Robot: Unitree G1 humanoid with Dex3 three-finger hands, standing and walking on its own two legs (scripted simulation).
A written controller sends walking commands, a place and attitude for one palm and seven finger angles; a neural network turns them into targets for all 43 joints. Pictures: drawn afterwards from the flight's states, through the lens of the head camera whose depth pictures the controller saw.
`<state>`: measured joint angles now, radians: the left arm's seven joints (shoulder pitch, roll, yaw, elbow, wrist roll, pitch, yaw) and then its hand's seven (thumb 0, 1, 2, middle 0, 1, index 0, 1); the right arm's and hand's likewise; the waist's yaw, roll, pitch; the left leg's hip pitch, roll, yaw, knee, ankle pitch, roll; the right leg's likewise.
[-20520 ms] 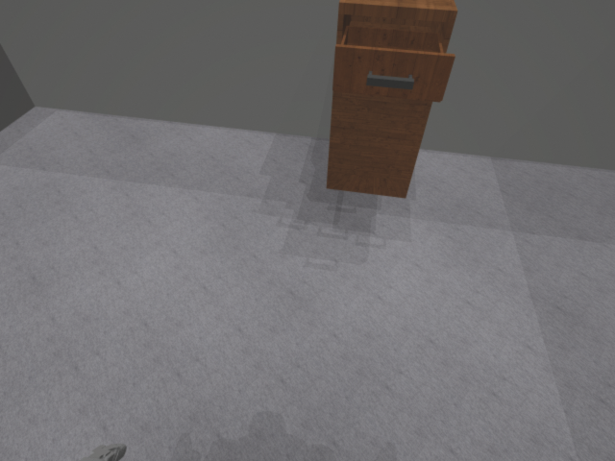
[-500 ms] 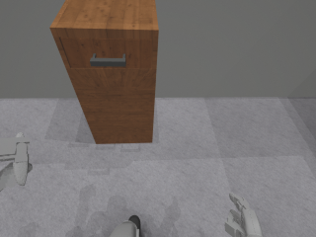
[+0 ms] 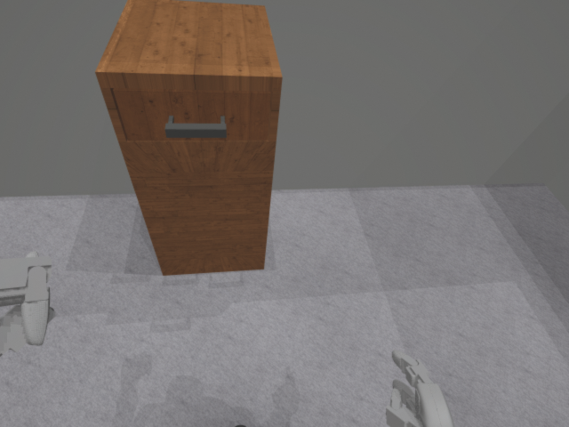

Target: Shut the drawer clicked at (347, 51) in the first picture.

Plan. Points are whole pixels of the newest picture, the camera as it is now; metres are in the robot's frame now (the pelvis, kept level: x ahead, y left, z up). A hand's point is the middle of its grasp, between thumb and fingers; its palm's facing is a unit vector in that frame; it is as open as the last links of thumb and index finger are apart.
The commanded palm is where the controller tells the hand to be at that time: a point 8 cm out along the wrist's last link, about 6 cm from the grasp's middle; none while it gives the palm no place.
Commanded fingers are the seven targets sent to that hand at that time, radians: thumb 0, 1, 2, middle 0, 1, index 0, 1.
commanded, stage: stop stepping back and stand still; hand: left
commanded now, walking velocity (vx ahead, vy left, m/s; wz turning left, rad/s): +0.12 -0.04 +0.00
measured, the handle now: (197, 125) +0.76 +0.23 -0.04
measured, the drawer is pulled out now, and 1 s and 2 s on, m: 0.00 0.00 0.00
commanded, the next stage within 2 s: let the arm hang, fingers relaxed in 0.44 s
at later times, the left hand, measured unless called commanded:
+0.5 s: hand (38, 311) +0.19 +0.24 +0.17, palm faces +0.33 -0.79 -0.52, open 3.2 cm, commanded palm +0.12 +0.29 +0.17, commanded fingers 0.00 0.90 0.90 -1.40 -1.60 -1.40 -1.60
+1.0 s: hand out of the picture -0.03 +0.20 -0.19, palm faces +0.12 -0.97 -0.21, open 4.1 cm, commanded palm none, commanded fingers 0.00 0.90 0.90 -0.44 -0.56 -0.44 -0.56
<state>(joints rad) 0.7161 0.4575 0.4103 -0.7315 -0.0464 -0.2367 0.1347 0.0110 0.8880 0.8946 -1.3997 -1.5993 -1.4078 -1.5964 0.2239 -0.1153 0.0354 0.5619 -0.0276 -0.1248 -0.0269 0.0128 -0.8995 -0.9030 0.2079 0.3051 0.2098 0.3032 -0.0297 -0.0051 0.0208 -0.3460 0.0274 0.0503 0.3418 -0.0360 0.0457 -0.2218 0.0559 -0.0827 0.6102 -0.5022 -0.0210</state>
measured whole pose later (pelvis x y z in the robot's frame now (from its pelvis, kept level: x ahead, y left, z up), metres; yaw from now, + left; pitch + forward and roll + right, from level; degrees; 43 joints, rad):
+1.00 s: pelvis +0.00 +0.01 -0.01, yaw +5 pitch -1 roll -1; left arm 0.35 0.21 0.03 0.99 0.02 0.03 0.02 0.01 0.90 0.89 -0.79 -1.00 -0.80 -0.97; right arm 0.26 -0.18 0.00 1.00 -0.02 0.03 -0.03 0.01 -0.91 -0.90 0.20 0.30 0.20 0.30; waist 0.02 -0.01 0.06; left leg -0.32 0.00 -0.03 0.53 -0.19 0.02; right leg -0.14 0.02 -0.10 0.47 -0.31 -0.03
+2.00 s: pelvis +0.01 +0.00 -0.01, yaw +3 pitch -2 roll +0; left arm 0.34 0.09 0.01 1.15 0.01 -0.01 0.04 0.00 0.91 0.89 -0.19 -0.30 -0.20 -0.30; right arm 0.30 -0.10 -0.02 1.15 -0.01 0.01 -0.05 0.01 -0.92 -0.90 0.20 0.30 0.20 0.30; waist 0.00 0.01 0.05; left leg -0.24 0.00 0.00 0.45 -0.18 0.00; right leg -0.10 0.02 -0.07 0.44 -0.31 -0.04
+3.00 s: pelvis +0.03 -0.02 -0.01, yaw +2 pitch -2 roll +0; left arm 0.34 0.09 0.02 1.15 0.01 -0.01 0.04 0.00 0.91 0.89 -0.19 -0.30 -0.20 -0.30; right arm 0.29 -0.11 -0.01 1.15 -0.01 0.01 -0.05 0.00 -0.91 -0.90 0.20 0.30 0.20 0.30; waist 0.00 0.01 0.05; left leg -0.21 0.03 0.00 0.44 -0.20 -0.03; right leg -0.05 0.05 -0.07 0.40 -0.32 -0.07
